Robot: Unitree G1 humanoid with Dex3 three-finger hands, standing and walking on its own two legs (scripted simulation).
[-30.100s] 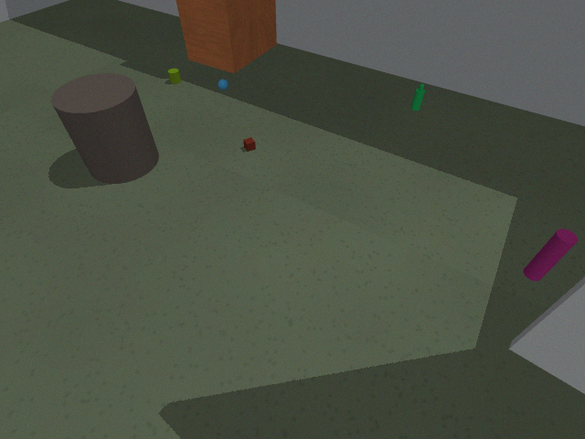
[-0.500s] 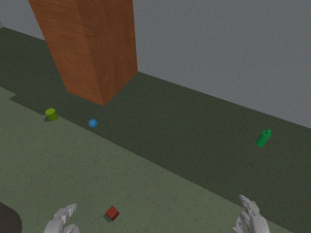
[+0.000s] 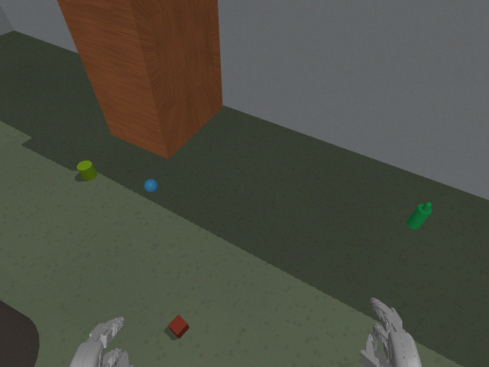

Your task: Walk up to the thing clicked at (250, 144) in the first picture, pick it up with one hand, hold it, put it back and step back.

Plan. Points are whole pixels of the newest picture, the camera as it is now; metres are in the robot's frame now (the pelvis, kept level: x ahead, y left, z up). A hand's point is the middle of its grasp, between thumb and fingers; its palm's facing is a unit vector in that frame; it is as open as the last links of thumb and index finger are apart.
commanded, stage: home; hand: left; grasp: from above
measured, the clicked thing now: (178, 326) +0.41 +0.23 -0.69
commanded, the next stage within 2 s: stand in 1.44 s
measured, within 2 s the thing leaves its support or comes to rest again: neither
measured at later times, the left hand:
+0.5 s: hand out of the picture +0.17 +0.18 -0.05, palm faces +0.05 -0.98 -0.20, open 8.3 cm
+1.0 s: hand out of the picture +0.16 +0.18 -0.05, palm faces +0.04 -0.98 -0.21, open 7.6 cm
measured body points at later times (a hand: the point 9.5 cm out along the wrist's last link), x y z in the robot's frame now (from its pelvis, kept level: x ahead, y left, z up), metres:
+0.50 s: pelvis +0.00 +0.00 +0.00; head +0.02 +0.00 +0.45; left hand +0.16 +0.23 -0.03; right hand +0.17 -0.25 -0.06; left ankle +0.01 +0.12 -0.68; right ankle +0.00 -0.14 -0.68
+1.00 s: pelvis +0.00 +0.00 +0.00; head +0.02 +0.00 +0.45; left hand +0.16 +0.23 -0.03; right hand +0.16 -0.25 -0.06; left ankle +0.01 +0.12 -0.68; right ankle +0.00 -0.14 -0.68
